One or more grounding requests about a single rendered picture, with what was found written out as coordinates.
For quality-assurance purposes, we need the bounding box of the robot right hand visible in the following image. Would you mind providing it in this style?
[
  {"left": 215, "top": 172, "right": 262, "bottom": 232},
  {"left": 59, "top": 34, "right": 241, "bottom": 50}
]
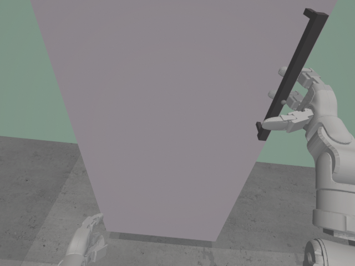
[{"left": 262, "top": 66, "right": 338, "bottom": 133}]

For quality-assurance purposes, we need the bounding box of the right robot forearm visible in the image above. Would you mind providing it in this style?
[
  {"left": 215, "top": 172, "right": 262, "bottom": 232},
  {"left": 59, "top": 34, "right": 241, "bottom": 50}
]
[{"left": 305, "top": 116, "right": 355, "bottom": 246}]

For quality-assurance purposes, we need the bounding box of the robot left hand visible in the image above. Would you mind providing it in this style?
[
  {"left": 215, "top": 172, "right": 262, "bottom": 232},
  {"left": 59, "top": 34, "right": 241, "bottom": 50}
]
[{"left": 65, "top": 213, "right": 108, "bottom": 265}]

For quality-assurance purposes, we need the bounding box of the fridge door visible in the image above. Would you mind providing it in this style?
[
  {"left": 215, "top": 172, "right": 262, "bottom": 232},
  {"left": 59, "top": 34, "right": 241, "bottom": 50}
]
[{"left": 30, "top": 0, "right": 338, "bottom": 242}]

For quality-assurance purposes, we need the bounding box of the left robot forearm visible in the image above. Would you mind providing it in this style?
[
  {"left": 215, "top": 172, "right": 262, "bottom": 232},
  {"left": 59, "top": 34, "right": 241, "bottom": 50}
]
[{"left": 58, "top": 254, "right": 86, "bottom": 266}]

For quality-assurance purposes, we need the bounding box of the robot right upper arm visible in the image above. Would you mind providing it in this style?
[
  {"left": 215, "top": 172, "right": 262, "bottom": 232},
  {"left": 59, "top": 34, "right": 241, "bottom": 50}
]
[{"left": 303, "top": 238, "right": 355, "bottom": 266}]

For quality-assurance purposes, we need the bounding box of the handle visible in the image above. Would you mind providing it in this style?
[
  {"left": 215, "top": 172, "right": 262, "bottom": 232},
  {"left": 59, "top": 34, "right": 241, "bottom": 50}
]
[{"left": 256, "top": 8, "right": 329, "bottom": 141}]

